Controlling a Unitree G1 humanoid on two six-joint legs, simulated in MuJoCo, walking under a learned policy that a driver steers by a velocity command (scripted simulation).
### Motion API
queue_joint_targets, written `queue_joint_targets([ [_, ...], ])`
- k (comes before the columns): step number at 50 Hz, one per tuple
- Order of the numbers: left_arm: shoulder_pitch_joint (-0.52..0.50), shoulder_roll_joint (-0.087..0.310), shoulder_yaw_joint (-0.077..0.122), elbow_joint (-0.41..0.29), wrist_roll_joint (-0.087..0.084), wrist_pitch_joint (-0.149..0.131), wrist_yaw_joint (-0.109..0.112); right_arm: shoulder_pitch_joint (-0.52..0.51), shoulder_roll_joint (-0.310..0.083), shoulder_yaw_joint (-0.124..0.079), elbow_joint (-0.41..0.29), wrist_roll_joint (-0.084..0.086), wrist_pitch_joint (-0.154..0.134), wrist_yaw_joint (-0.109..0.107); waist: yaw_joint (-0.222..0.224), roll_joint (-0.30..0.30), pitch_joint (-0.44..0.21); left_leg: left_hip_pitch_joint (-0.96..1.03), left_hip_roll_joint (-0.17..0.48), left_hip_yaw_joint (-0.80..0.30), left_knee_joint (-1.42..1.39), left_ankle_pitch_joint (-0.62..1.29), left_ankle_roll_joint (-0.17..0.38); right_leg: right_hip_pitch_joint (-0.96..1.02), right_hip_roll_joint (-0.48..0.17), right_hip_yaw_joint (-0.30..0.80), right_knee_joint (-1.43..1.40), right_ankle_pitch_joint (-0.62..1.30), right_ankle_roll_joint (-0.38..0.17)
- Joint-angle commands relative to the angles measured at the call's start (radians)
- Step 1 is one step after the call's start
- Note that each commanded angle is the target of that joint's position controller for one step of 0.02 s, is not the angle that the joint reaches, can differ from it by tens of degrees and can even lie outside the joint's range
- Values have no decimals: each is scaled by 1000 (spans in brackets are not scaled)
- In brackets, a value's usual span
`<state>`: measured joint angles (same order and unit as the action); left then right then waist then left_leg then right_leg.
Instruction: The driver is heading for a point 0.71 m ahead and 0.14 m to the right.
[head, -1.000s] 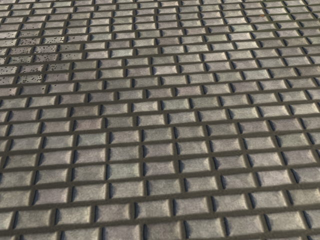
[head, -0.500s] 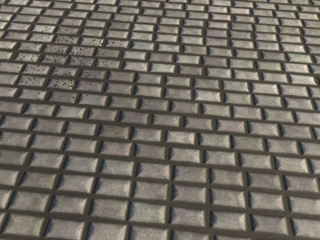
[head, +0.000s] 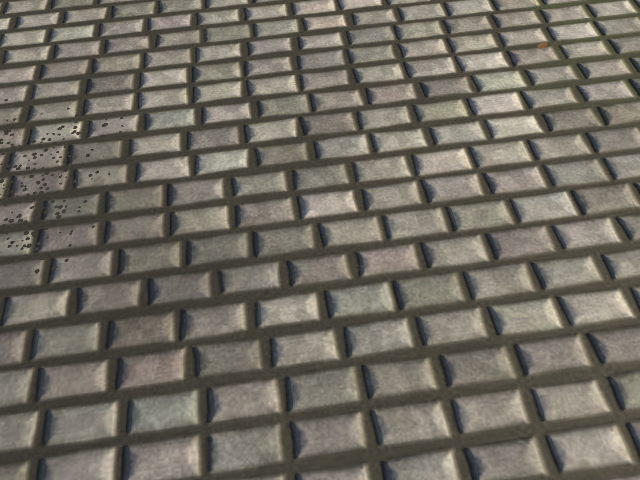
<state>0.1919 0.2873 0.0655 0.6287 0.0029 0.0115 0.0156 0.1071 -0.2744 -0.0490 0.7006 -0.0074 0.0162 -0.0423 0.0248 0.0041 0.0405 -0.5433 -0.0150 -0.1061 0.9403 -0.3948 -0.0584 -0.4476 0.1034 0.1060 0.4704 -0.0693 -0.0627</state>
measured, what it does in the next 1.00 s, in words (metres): steps on the spot, turning right: left foot, then right foot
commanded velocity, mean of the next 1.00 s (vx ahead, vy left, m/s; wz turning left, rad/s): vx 0.02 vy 0.00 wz -0.52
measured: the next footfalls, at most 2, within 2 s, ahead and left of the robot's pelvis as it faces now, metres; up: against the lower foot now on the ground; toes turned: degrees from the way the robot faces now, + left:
left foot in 0.18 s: +0.10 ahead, +0.15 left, +0.00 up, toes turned -13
right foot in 0.62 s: +0.02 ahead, -0.10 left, +0.00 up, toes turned -25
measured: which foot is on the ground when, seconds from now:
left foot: up 0.00-0.16, down 0.18-0.62, up 0.64-1.00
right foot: down 0.00-0.20, up 0.22-0.60, down 0.62-1.00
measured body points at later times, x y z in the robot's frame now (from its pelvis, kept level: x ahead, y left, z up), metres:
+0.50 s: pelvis +0.02 +0.05 +0.01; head +0.06 +0.05 +0.46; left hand +0.26 +0.26 -0.09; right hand +0.07 -0.26 -0.09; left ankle +0.06 +0.16 -0.73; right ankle -0.01 -0.10 -0.68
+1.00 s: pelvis +0.02 +0.00 +0.01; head +0.03 -0.02 +0.46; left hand +0.30 +0.14 -0.07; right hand +0.00 -0.31 -0.10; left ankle +0.11 +0.13 -0.71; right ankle -0.02 -0.08 -0.73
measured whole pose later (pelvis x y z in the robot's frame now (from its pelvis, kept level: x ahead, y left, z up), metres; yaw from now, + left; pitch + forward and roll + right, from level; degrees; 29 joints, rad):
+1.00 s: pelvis +0.02 +0.00 +0.01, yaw -32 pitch +2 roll +0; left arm 0.15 0.27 0.04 0.63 0.01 0.03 0.02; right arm 0.16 -0.28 -0.07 0.73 0.00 0.02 -0.02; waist 0.00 0.02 0.02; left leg -0.40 0.03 -0.04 0.74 -0.33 -0.07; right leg -0.29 0.08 0.10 0.49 -0.23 -0.05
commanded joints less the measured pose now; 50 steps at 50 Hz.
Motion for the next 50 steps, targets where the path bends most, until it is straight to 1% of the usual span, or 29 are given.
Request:
queue_joint_targets([
  [1,-32,171,54,-86,-5,3,19,63,-76,-24,-31,1,-5,-4,-21,-132,-186,77,-14,7,-84,58,-12,123,-227,311,-169,-169,-146],
  [6,-29,163,57,-94,-7,26,18,51,-84,-34,-34,12,-30,11,-3,-167,-162,135,-28,5,-254,54,11,148,-217,399,-155,-243,-128],
  [8,-47,160,57,-98,-17,35,19,100,-85,-42,-17,16,-43,21,-35,-169,-154,238,-35,29,-432,131,39,128,-189,405,-123,-238,-103],
  [9,-35,147,54,-97,-23,38,20,131,-107,-52,-6,13,-45,22,-47,-150,-151,328,5,17,-528,179,62,81,-150,381,-86,-280,-69],
  [10,-7,105,43,-98,-22,38,18,155,-175,-69,-13,-7,-42,17,-35,-7,-161,428,198,-144,-600,155,133,-31,-72,282,93,-437,-14],
  [11,-40,108,48,-143,-31,23,13,130,-252,-87,-10,-44,-36,19,-12,322,-92,373,375,-411,-688,272,287,-208,77,41,334,-522,42],
  [12,-14,190,73,-114,-7,11,10,63,-189,-74,-50,-51,-42,14,-9,232,-97,337,417,-413,-671,327,327,-209,0,75,559,-497,80],
  [13,17,206,84,-82,-14,16,5,5,-139,-59,-69,-35,-41,5,13,154,-95,315,359,-300,-644,354,284,-189,-7,68,645,-432,93],
  [14,48,179,80,-51,-15,28,9,-13,-112,-51,-79,-15,-39,0,17,110,-103,339,291,-209,-642,248,233,-198,-21,40,700,-360,109],
  [15,52,150,70,-48,-14,38,9,-20,-101,-45,-78,0,-36,-4,5,116,-72,349,272,-172,-642,237,224,-235,-28,33,760,-317,122],
  [18,-15,105,51,-79,-26,41,3,32,-105,-40,-72,-9,-22,-15,-38,134,-43,392,233,-52,-648,332,237,-259,-61,-42,710,-267,153],
  [20,-71,91,41,-106,-26,37,1,86,-131,-50,-59,-12,-16,-18,-78,154,-62,481,260,-39,-633,401,256,-268,-92,-55,605,-274,171],
  [22,-83,76,32,-120,-22,35,-8,94,-161,-61,-55,-7,-11,-14,-86,170,-87,502,286,-13,-618,457,267,-206,-119,-77,503,-306,171],
  [24,-85,71,26,-129,-20,35,-18,80,-186,-72,-55,-1,-8,-6,-84,182,-97,464,303,23,-610,501,270,-108,-130,-115,406,-333,155],
  [27,-65,93,36,-129,-24,42,-28,72,-202,-80,-48,16,-10,7,-74,197,-106,446,326,46,-581,545,263,-5,-117,-156,272,-314,121],
  [29,-22,90,42,-118,-25,47,-35,50,-204,-81,-43,35,-12,11,-38,187,-110,434,325,73,-520,546,228,86,-103,-176,104,-220,76],
  [30,21,94,49,-100,-23,47,-34,53,-187,-78,-34,44,-15,12,-15,165,-120,396,303,109,-458,506,188,182,-79,-186,-14,-127,45],
  [31,66,133,65,-88,-22,45,-25,110,-148,-69,-11,33,-20,17,-8,63,-146,289,255,181,-326,391,115,343,-100,-112,-89,23,8],
  [32,103,261,94,-107,-17,40,-7,102,-72,-41,-52,-27,-23,24,-23,-262,-170,-16,135,268,4,-111,10,547,-372,251,-75,446,-100],
  [33,89,274,87,-125,17,19,-14,15,-94,-44,-92,-25,-28,15,23,-308,-202,-164,29,126,202,-304,-24,481,-512,433,-90,508,-304],
  [34,85,224,73,-118,23,0,-20,-28,-143,-58,-91,-5,-26,10,48,-189,-191,-169,51,57,292,-255,-19,457,-459,358,-107,431,-297],
  [35,39,196,63,-107,12,-11,-16,-27,-147,-63,-84,5,-23,7,15,-152,-153,-174,64,41,287,-167,-7,423,-399,280,-101,366,-237],
  [36,-4,174,57,-110,-7,-10,-10,-12,-143,-65,-66,-2,-19,-2,-5,-102,-142,-172,73,32,250,-97,-8,402,-350,239,-98,305,-189],
  [37,-40,164,50,-113,-20,-5,-4,0,-150,-68,-65,-8,-15,-7,-24,-112,-131,-146,70,31,224,-45,-15,364,-326,219,-102,303,-171],
  [39,-53,155,42,-112,-9,0,5,36,-132,-65,-50,-3,-16,0,-43,-126,-157,-84,43,45,212,22,-26,334,-301,195,-106,327,-171],
  [43,-40,146,35,-90,-3,0,14,23,-94,-46,-44,4,-11,5,-23,-129,-164,-11,44,50,17,63,-36,326,-286,185,-104,246,-165],
  [46,-46,153,33,-79,5,5,11,5,-92,-40,-50,7,-10,12,-6,-147,-137,76,47,54,-98,47,-28,264,-286,209,-109,131,-171],
  [49,-58,90,5,-54,15,1,-1,27,-79,-32,-40,11,-13,24,-4,-147,-129,205,62,67,-236,54,-12,215,-285,203,-105,52,-163],
  [50,-49,79,-3,-39,15,-1,-5,49,-68,-27,-32,12,-17,30,-12,-139,-136,269,53,84,-311,96,0,194,-274,198,-118,-94,-152],
])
